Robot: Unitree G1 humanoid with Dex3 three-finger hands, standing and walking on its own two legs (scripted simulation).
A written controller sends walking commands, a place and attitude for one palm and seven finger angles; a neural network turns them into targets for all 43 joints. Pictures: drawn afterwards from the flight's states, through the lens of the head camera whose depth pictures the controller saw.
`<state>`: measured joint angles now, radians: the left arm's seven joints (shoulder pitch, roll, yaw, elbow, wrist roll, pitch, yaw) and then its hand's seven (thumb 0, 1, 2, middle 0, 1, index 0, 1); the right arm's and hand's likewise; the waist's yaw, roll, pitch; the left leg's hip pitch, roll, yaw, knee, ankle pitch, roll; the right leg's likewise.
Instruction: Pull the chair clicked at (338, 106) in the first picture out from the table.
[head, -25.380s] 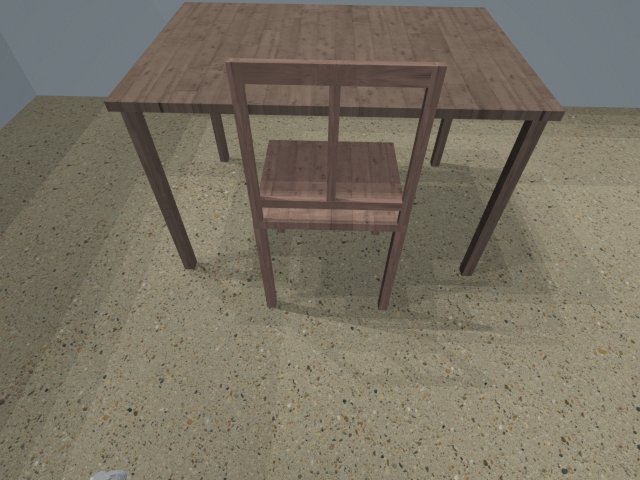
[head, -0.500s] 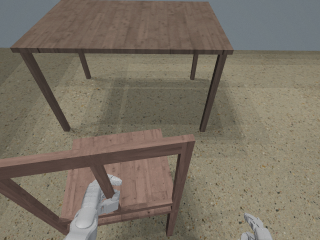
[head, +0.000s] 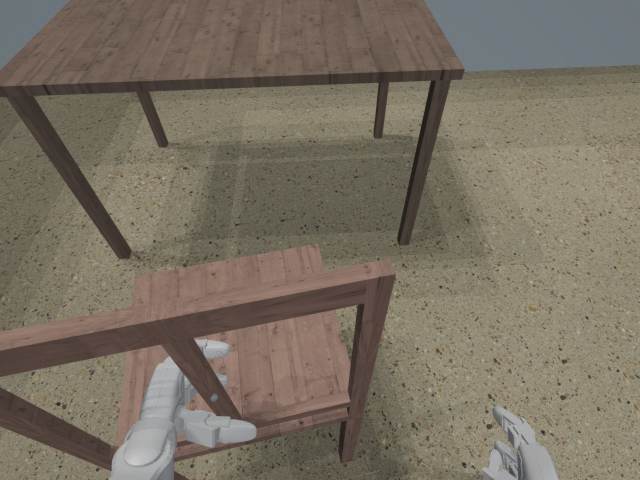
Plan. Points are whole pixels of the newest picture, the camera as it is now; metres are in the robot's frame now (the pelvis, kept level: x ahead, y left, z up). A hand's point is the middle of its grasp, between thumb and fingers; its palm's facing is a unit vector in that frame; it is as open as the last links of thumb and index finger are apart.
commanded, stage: open the thumb and straighten the fingers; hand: left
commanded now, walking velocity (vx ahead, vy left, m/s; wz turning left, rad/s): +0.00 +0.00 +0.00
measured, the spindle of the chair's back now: (211, 389) +0.25 +0.15 -0.04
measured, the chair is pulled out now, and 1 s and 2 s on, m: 0.62 0.62 0.62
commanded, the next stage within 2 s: draw the fingers out of the gap in 0.32 s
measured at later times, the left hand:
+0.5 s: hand (214, 403) +0.23 +0.15 -0.04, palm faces +0.04 -0.99 -0.16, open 17.4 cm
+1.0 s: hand (202, 472) +0.15 +0.15 -0.04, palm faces +0.07 -0.98 -0.17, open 17.5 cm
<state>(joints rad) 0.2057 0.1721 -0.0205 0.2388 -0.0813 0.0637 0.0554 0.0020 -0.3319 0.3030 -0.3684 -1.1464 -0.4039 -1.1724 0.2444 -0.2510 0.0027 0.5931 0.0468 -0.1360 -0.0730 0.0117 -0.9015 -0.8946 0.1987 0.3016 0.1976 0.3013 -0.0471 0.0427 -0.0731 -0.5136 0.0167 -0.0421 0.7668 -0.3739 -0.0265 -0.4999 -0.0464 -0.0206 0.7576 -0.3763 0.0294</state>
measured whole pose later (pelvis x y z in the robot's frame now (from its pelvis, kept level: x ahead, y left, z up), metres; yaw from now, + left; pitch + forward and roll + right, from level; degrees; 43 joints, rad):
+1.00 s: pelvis +0.01 -0.01 -0.03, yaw +2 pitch +10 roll -1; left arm 0.63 0.19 -0.06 -0.20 -0.05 0.17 0.05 -0.01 -0.54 0.20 0.00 0.00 -0.01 0.00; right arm 0.24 -0.21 0.01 0.48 0.04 -0.11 -0.11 0.01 -0.90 -0.89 0.20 0.30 0.20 0.30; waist -0.03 0.05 -0.15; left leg -0.66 0.02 -0.10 0.96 -0.47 -0.04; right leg -0.61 -0.05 -0.07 0.93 -0.48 0.02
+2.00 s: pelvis +0.01 +0.00 +0.00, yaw +2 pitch +2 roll -2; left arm 0.77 0.33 0.12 -0.49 -0.06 0.02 0.10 -0.01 -0.29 0.33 -0.04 -0.05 -0.05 -0.05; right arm 0.23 -0.18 0.02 0.52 0.06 -0.10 -0.15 0.01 -0.90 -0.89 0.20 0.30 0.20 0.30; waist 0.02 0.06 -0.09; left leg -0.44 0.03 -0.08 0.83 -0.43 -0.03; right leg -0.39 -0.03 -0.06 0.77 -0.42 0.02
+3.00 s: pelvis +0.02 -0.04 +0.02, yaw +3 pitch -5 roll +0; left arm 0.62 0.42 0.17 -0.37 -0.08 0.21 0.15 0.01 0.89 0.90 -0.21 -0.30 -0.37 -0.33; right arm 0.19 -0.23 0.05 0.69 0.04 -0.28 -0.11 0.01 -0.90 -0.89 0.20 0.30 0.20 0.30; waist 0.08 0.07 0.05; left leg -0.16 0.04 -0.11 0.56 -0.33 -0.07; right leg -0.13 -0.02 -0.10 0.58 -0.37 -0.02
